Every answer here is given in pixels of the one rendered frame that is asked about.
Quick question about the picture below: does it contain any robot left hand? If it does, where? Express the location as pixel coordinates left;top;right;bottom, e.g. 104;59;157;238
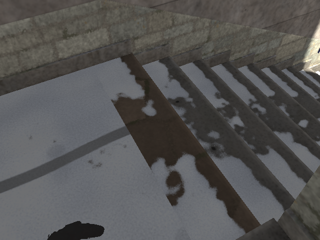
47;221;105;240

